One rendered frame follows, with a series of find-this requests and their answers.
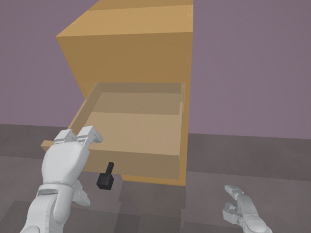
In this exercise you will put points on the robot left hand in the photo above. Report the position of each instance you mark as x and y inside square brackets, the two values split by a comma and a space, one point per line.
[64, 161]

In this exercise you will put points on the robot left forearm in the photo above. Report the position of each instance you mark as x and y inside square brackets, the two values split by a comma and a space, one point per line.
[50, 209]

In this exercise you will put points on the handle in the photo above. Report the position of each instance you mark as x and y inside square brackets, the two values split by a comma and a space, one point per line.
[105, 180]

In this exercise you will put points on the cabinet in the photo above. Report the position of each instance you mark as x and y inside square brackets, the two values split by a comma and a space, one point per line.
[134, 41]

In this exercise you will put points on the drawer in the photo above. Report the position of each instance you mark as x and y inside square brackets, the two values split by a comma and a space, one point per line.
[141, 127]

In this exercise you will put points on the robot right forearm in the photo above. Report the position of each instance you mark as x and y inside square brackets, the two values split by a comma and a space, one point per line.
[254, 224]

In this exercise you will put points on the robot right hand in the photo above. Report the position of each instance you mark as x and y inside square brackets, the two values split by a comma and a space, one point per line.
[234, 213]

